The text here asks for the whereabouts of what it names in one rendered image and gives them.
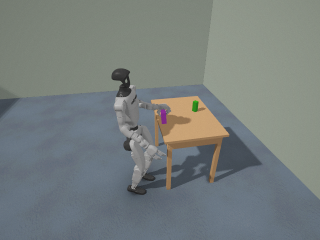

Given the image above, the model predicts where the robot right upper arm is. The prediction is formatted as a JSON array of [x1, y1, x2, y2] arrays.
[[113, 98, 131, 131]]

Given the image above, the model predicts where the robot head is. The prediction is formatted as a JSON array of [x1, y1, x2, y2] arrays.
[[111, 68, 132, 97]]

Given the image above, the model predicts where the right robot hand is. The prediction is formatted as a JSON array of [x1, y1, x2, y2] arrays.
[[146, 144, 166, 160]]

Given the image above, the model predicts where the robot right forearm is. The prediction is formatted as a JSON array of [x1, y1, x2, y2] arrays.
[[120, 127, 150, 149]]

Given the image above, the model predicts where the left robot hand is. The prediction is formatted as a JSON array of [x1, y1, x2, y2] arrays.
[[157, 103, 171, 117]]

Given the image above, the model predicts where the robot left upper arm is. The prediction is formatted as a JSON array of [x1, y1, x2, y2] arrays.
[[129, 85, 140, 104]]

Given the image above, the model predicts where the robot left forearm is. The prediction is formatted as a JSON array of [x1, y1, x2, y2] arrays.
[[138, 99, 159, 111]]

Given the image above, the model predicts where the sponge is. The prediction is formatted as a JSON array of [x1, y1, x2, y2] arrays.
[[160, 109, 167, 124]]

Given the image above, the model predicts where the right robot thigh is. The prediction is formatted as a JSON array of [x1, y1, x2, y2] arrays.
[[123, 138, 146, 174]]

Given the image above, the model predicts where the table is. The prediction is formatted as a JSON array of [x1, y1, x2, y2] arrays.
[[151, 96, 230, 190]]

